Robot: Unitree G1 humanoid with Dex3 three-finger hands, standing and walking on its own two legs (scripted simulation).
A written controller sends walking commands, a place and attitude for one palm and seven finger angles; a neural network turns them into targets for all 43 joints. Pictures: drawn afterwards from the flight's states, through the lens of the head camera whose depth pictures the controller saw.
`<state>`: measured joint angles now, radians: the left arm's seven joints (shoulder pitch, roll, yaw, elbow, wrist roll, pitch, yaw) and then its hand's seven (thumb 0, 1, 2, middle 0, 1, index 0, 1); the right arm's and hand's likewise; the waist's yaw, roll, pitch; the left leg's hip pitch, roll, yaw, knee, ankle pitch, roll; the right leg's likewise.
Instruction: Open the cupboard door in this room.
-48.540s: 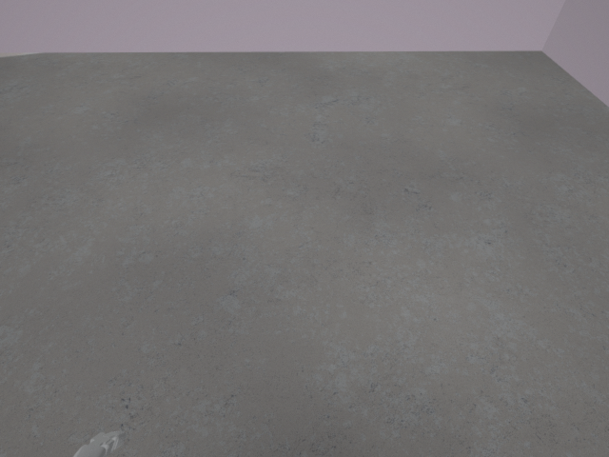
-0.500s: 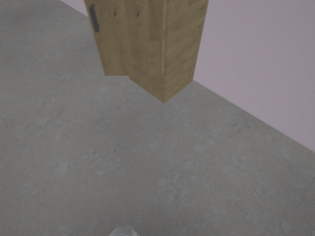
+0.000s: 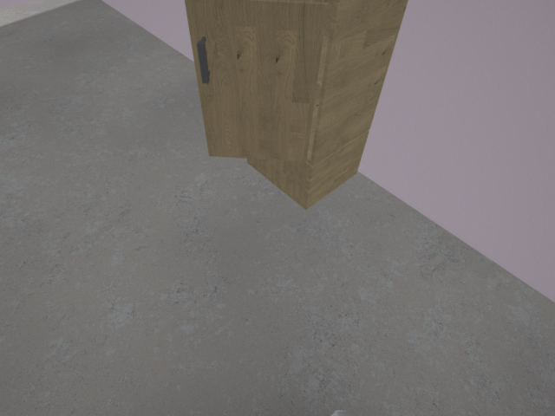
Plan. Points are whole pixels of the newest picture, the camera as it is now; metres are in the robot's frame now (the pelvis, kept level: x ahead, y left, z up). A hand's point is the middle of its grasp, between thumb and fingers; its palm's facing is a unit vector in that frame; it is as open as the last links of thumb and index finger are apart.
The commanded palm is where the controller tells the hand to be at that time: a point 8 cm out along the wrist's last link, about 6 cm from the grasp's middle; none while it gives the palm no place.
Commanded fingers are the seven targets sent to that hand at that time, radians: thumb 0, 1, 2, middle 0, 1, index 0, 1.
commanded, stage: take the last steps up to it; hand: left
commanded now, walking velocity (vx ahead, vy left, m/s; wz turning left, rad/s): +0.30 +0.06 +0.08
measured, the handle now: (204, 60) +1.10 +0.27 -0.04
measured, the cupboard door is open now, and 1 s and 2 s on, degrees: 45 45 45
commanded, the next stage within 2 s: come to a stop and stand still in 1.36 s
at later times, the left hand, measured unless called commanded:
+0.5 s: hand out of the picture +0.09 +0.16 -0.17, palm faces +0.16 -0.97 -0.19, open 7.2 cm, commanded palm none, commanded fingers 0.00 0.90 0.90 -0.20 -0.30 -0.20 -0.30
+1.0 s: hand (157, 276) +0.40 +0.26 -0.16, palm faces +0.06 -0.98 -0.19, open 7.3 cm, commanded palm none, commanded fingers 0.00 0.90 0.90 -0.20 -0.30 -0.20 -0.30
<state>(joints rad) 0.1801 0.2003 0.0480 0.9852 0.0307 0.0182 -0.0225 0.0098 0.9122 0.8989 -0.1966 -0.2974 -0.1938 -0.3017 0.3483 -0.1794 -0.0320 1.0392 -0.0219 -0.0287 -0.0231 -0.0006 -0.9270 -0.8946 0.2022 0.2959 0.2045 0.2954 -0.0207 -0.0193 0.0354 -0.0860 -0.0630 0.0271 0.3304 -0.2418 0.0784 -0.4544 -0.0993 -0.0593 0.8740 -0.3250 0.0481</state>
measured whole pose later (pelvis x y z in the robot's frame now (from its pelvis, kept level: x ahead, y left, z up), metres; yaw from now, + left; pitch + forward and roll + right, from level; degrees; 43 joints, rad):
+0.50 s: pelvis +0.15 -0.01 +0.00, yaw +5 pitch +0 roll +0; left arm 0.38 0.14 0.03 1.11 0.02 -0.08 0.01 -0.01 0.94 0.90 -0.20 -0.30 -0.20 -0.30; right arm 0.20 -0.18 -0.06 1.05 -0.02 0.00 0.02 0.01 -0.92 -0.90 0.20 0.29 0.20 0.29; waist 0.02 0.02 0.05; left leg -0.54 0.09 0.06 0.80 -0.18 -0.03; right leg -0.01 -0.06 -0.18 0.32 -0.30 0.01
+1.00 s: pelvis +0.31 +0.07 +0.00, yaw +1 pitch -1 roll +1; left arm 0.14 0.19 0.07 1.00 0.03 0.00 -0.01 0.01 0.92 0.90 -0.19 -0.30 -0.19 -0.30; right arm 0.36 -0.16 -0.03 1.09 -0.02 -0.06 -0.03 -0.01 -0.93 -0.89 0.20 0.30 0.20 0.29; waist -0.01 -0.03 0.04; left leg -0.06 -0.04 0.19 0.31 -0.24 0.07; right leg -0.58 -0.12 -0.04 0.96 -0.17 0.02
